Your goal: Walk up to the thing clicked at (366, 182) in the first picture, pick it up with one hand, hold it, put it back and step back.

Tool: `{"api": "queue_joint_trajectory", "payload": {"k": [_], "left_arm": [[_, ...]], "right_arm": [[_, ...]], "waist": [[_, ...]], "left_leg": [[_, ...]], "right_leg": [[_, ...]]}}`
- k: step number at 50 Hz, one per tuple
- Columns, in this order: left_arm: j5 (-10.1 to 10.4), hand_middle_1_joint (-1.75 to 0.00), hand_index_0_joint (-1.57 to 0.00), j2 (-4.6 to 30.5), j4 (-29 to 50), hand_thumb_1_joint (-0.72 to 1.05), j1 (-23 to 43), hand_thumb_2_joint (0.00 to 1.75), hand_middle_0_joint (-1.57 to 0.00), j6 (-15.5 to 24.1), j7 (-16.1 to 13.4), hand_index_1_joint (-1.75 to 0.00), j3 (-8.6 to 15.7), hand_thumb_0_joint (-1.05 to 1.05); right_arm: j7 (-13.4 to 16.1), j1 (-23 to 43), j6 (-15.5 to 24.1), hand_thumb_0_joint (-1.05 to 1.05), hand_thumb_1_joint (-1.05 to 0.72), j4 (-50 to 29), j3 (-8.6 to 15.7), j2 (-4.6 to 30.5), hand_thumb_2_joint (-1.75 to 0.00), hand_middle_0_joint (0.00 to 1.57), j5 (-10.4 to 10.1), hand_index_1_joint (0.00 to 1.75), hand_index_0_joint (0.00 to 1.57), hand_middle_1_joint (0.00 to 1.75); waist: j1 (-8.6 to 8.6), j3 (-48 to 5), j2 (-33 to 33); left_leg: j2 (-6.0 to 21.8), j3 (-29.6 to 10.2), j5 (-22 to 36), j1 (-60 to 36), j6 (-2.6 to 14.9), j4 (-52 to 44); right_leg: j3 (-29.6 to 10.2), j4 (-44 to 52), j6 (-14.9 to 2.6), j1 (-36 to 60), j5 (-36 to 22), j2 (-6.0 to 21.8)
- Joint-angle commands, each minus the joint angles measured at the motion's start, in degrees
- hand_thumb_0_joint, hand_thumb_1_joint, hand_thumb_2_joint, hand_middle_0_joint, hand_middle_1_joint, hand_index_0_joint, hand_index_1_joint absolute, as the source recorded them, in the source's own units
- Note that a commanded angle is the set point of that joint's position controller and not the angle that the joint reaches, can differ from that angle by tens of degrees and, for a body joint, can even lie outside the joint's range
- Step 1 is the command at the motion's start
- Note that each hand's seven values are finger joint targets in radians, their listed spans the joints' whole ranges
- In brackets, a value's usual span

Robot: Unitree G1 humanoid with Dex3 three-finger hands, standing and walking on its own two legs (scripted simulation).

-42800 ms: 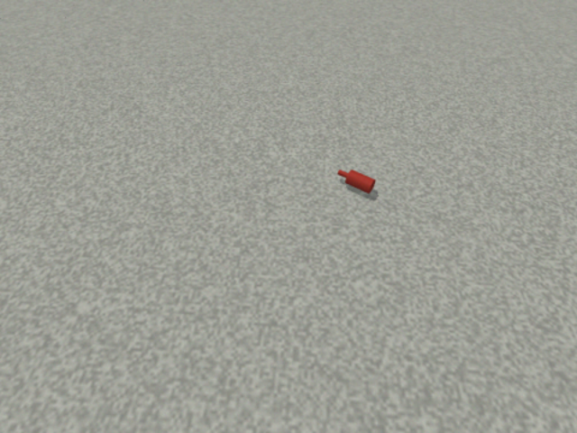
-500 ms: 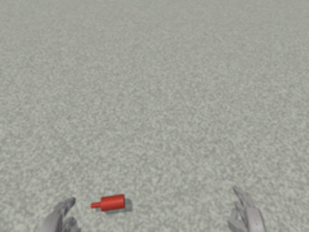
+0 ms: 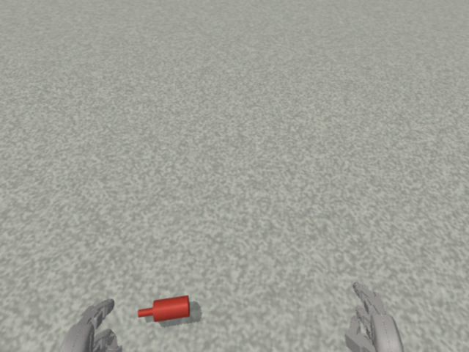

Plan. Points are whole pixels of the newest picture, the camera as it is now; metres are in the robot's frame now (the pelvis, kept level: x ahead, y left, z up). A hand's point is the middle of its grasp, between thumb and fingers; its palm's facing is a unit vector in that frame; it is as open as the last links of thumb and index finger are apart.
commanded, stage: home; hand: left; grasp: from above
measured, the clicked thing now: (164, 309) +0.42 +0.24 -0.68
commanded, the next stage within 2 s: stand in 0.40 s
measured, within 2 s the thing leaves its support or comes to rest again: neither
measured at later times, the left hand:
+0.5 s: hand out of the picture +0.16 +0.18 -0.04, palm faces +0.05 -0.98 -0.21, open 7.4 cm
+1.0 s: hand out of the picture +0.05 +0.24 -0.11, palm faces +0.04 -0.95 -0.32, open 7.4 cm
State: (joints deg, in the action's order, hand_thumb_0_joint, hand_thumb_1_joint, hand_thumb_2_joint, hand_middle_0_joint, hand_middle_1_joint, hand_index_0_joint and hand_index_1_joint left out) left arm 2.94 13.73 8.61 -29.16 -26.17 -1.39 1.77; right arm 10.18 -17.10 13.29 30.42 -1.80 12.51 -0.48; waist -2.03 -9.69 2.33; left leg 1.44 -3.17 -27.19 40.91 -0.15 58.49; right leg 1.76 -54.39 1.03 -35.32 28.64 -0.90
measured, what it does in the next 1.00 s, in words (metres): rises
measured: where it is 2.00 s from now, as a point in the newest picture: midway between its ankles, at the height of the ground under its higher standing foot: outside the picture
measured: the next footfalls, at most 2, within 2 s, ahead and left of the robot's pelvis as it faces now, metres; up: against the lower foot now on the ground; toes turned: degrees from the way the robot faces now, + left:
none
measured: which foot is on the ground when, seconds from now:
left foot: down 0.00-1.00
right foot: down 0.00-1.00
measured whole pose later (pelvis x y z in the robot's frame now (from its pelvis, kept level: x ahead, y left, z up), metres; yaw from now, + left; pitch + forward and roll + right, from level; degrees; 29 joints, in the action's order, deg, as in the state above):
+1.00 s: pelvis -0.01 +0.01 +0.05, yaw -1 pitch -3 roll +0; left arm -2.2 15.9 -54.1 -13.9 -1.6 -2.1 2.6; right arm 0.9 -10.5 0.2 56.6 2.3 15.7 2.2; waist 1.4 2.5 0.0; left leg -0.5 0.0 -15.7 14.5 0.9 33.3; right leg -0.9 -32.0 1.9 -11.0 17.9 1.5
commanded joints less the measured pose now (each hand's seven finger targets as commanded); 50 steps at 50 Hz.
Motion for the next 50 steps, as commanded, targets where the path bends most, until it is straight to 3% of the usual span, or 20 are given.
{"api": "queue_joint_trajectory", "payload": {"k": [1,7,14,17,22,24,25,26,27,28,29,30,33,36,40,45,48,50], "left_arm": [[-0.18,-0.30,-0.20,5.81,10.52,0.90,1.16,0.90,-0.20,2.84,-0.36,-0.30,3.16,0.00],[0.04,-0.30,-0.20,5.52,11.30,0.90,2.05,0.90,-0.20,2.96,-0.33,-0.30,2.98,0.00],[-0.03,-0.30,-0.20,5.99,11.95,0.90,1.75,0.90,-0.20,3.22,-0.50,-0.30,3.51,0.00],[-0.03,-0.30,-0.20,5.89,11.08,0.90,0.35,0.90,-0.20,3.15,-0.66,-0.30,3.49,0.00],[-0.02,-0.30,-0.20,5.08,11.34,0.90,1.48,0.90,-0.20,3.13,-0.47,-0.30,2.47,0.00],[0.12,-0.30,-0.20,5.55,11.53,0.90,1.22,0.90,-0.20,3.14,-0.60,-0.30,3.21,0.00],[-6.64,-0.30,-0.20,10.39,-8.57,0.90,17.13,0.90,-0.20,15.23,-2.54,-0.30,2.98,0.00],[-6.76,-0.30,-0.20,11.79,-18.95,0.90,12.15,0.90,-0.20,19.15,-2.15,-0.30,4.47,0.00],[-7.16,-0.30,-0.20,12.67,-21.89,0.90,12.16,0.90,-0.20,21.25,-1.89,-0.30,4.36,0.00],[-7.12,-0.30,-0.20,11.78,-23.78,0.90,13.97,0.90,-0.20,22.37,-1.33,-0.30,3.67,0.00],[-6.83,-0.30,-0.20,11.90,-26.07,0.90,14.25,0.90,-0.20,23.33,-1.01,-0.30,3.33,0.00],[-6.58,-0.30,-0.20,11.76,-28.33,0.90,15.14,0.90,-0.20,23.83,-0.88,-0.30,3.10,0.00],[-5.74,-0.30,-0.20,11.17,-35.27,0.90,15.99,0.90,-0.20,24.50,-0.99,-0.30,3.48,0.00],[-5.58,-0.30,-0.20,11.07,-41.25,0.90,18.24,0.90,-0.20,25.58,-1.14,-0.30,3.45,0.00],[-5.27,-0.30,-0.20,10.32,-48.18,0.90,17.68,0.90,-0.20,26.19,-1.26,-0.30,3.17,0.00],[-5.05,-0.30,-0.20,11.36,-55.34,0.90,17.89,0.90,-0.20,26.93,-1.23,-0.30,3.13,0.00],[-4.82,-0.30,-0.20,11.48,-58.64,0.90,18.30,0.90,-0.20,26.79,-1.25,-0.30,2.97,0.00],[-4.77,-0.30,-0.20,11.62,-60.47,0.90,18.50,0.90,-0.20,26.85,-1.22,-0.30,2.99,0.00]], "right_arm": [[0.95,4.06,3.40,0.00,-0.90,-9.35,3.03,7.76,-0.90,0.20,0.24,0.30,0.20,0.30],[0.90,4.40,3.32,0.00,-0.90,-9.83,2.91,7.63,-0.90,0.20,0.13,0.30,0.20,0.30],[0.98,4.09,3.25,0.00,-0.90,-9.99,3.00,7.50,-0.90,0.20,0.05,0.30,0.20,0.30],[1.09,3.70,3.11,0.00,-0.90,-10.12,3.13,7.58,-0.90,0.20,0.07,0.30,0.20,0.30],[0.95,4.21,3.10,0.00,-0.90,-10.07,2.94,7.52,-0.90,0.20,-0.02,0.30,0.20,0.30],[1.03,3.85,3.07,0.00,-0.90,-10.09,2.96,7.30,-0.90,0.20,-0.07,0.30,0.20,0.30],[-2.38,8.68,-3.00,0.00,-0.90,5.05,5.22,13.03,-0.90,0.20,6.80,0.30,0.20,0.30],[-4.19,8.99,-5.33,0.00,-0.90,4.97,6.42,13.75,-0.90,0.20,6.81,0.30,0.20,0.30],[-5.39,8.34,-6.35,0.00,-0.90,4.68,6.33,13.38,-0.90,0.20,6.91,0.30,0.20,0.30],[-6.05,6.56,-7.11,0.00,-0.90,4.75,5.91,13.42,-0.90,0.20,7.01,0.30,0.20,0.30],[-6.87,6.76,-7.39,0.00,-0.90,6.01,5.66,13.09,-0.90,0.20,5.87,0.30,0.20,0.30],[-7.94,6.81,-7.60,0.00,-0.90,7.55,5.72,12.33,-0.90,0.20,4.33,0.30,0.20,0.30],[-9.07,8.90,-8.45,0.00,-0.90,9.62,6.39,12.26,-0.90,0.20,3.18,0.30,0.20,0.30],[-9.29,9.32,-9.31,0.00,-0.90,12.60,6.40,12.11,-0.90,0.20,3.31,0.30,0.20,0.30],[-8.94,9.76,-9.89,0.00,-0.90,15.85,6.59,13.08,-0.90,0.20,3.46,0.30,0.20,0.30],[-8.28,8.95,-10.85,0.00,-0.90,19.97,6.50,13.26,-0.90,0.20,2.88,0.30,0.20,0.30],[-8.20,9.72,-11.38,0.00,-0.90,21.97,6.44,14.07,-0.90,0.20,2.73,0.30,0.20,0.30],[-8.10,9.87,-11.51,0.00,-0.90,23.08,6.43,14.19,-0.90,0.20,2.62,0.30,0.20,0.30]], "waist": [[-0.40,-2.74,0.78],[-0.30,-1.88,1.51],[-0.24,-3.08,1.08],[-0.47,-4.88,0.29],[-0.39,-2.24,1.29],[-0.33,-3.51,1.42],[4.52,9.91,-2.50],[4.20,5.39,-6.10],[2.94,4.70,-8.37],[1.54,5.11,-5.80],[2.44,3.53,-2.25],[2.92,1.90,-1.03],[3.92,2.26,-3.72],[3.33,2.74,-2.04],[3.74,5.27,2.56],[2.76,8.34,-1.76],[2.69,10.99,-0.09],[2.71,11.04,-0.27]], "left_leg": [[-0.83,-0.36,11.38,-8.01,0.96,-10.38],[-0.92,-0.32,7.53,-7.14,0.94,-11.02],[-0.89,-0.10,8.43,-7.43,0.93,-10.33],[-1.06,0.30,11.51,-7.96,1.09,-9.21],[-0.79,-0.32,8.55,-6.92,0.89,-10.57],[-0.94,0.24,9.83,-7.53,0.93,-9.88],[1.63,-2.09,20.38,-8.70,3.82,-14.28],[0.79,-0.24,18.31,-11.72,4.34,-13.76],[-0.09,0.56,18.06,-13.52,4.30,-13.35],[0.11,-0.60,17.68,-14.15,4.06,-15.02],[0.34,-1.70,17.77,-17.26,4.19,-16.64],[0.55,-2.01,17.91,-18.82,4.55,-17.76],[0.73,-2.13,18.71,-21.21,3.96,-19.15],[1.30,-2.80,18.28,-23.42,4.12,-21.89],[4.26,-6.87,19.88,-25.75,4.60,-28.52],[2.70,-3.82,21.18,-28.80,3.04,-30.74],[3.35,-5.31,13.60,-27.95,2.85,-36.08],[3.85,-5.68,13.11,-29.49,2.89,-38.08]], "right_leg": [[1.92,8.43,-1.31,-1.09,-11.00,-1.31],[1.87,9.00,-1.34,-1.98,-7.78,-1.23],[1.79,8.75,-1.34,-1.93,-8.42,-1.26],[1.57,8.63,-1.22,-1.05,-11.36,-1.19],[1.86,8.48,-1.43,-2.06,-8.57,-1.25],[1.60,8.70,-1.36,-1.58,-9.68,-1.15],[-4.31,11.94,-3.75,8.65,-11.68,3.48],[-7.84,14.28,-5.24,10.38,-11.22,4.67],[-9.43,15.11,-6.02,10.11,-12.43,5.40],[-9.10,14.70,-5.84,8.80,-12.61,4.38],[-8.14,13.49,-5.22,11.67,-15.21,4.55],[-7.10,13.25,-4.22,14.06,-16.05,4.84],[-7.12,16.38,-3.53,14.40,-16.15,5.12],[-6.83,18.11,-3.02,16.60,-17.44,5.38],[-4.74,19.47,-1.93,18.22,-16.47,4.06],[-6.42,26.37,-2.63,21.29,-21.31,5.40],[-6.04,29.14,-2.29,22.77,-17.06,5.10],[-5.73,30.25,-2.12,23.56,-17.48,5.09]]}}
